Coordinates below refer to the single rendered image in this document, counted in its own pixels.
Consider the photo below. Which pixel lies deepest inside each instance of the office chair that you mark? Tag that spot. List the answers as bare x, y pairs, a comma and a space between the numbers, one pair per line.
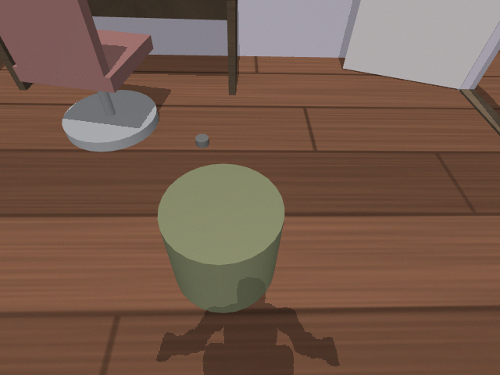
55, 42

